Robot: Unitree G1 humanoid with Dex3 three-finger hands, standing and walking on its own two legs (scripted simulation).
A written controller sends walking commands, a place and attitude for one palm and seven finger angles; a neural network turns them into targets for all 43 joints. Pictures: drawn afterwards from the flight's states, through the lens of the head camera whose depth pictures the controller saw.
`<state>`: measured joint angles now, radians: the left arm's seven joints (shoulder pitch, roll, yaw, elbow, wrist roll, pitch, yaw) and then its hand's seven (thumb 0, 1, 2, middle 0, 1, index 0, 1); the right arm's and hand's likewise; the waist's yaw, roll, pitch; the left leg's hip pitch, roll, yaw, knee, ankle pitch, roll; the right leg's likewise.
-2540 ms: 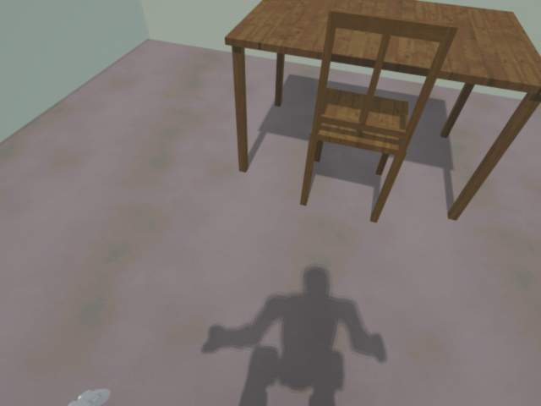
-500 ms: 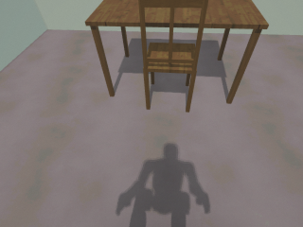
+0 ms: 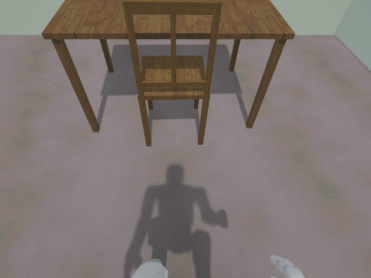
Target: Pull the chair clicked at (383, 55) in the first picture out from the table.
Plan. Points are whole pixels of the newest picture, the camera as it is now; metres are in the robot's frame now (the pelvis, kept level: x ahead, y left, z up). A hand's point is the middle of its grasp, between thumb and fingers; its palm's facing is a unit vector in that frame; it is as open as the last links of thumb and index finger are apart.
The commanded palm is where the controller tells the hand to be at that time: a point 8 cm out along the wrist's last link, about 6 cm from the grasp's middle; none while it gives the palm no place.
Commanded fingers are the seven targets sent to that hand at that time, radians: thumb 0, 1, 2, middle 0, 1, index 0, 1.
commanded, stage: walk to a spot facing it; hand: left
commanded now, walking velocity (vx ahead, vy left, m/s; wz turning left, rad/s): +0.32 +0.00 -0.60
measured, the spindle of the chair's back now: (173, 51) +1.00 +0.20 -0.07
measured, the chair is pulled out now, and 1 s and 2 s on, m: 0.00 0.00 0.00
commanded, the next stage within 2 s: none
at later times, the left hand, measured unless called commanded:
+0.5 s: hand (142, 188) +0.37 +0.19 -0.16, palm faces -0.35 -0.92 -0.14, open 7.4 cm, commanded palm none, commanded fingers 0.00 0.90 0.90 -0.20 -0.30 -0.20 -0.30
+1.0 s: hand (148, 156) +0.49 +0.20 -0.16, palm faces -0.50 -0.83 -0.25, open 7.4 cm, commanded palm none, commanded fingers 0.00 0.90 0.90 -0.20 -0.30 -0.20 -0.30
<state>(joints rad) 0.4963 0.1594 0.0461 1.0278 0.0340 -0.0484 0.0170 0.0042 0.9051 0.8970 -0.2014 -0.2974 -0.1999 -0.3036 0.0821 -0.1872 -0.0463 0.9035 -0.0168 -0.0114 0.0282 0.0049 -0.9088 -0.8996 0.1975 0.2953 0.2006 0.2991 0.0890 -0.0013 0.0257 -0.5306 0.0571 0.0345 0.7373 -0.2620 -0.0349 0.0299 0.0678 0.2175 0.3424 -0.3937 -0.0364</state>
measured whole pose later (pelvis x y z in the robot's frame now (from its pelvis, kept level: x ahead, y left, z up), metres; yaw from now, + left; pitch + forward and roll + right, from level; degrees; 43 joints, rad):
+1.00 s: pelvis +0.31 +0.06 +0.00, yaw -37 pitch +1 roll +0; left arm 0.22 0.23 0.08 0.91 0.03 0.03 0.00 0.00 0.91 0.90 -0.20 -0.30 -0.20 -0.30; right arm 0.07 -0.19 -0.04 0.85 -0.02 0.02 -0.02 0.00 -0.92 -0.90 0.20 0.30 0.20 0.30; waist 0.05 -0.01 0.07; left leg -0.42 0.08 0.01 0.76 -0.39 -0.08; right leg -0.33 0.07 0.07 0.57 -0.25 -0.03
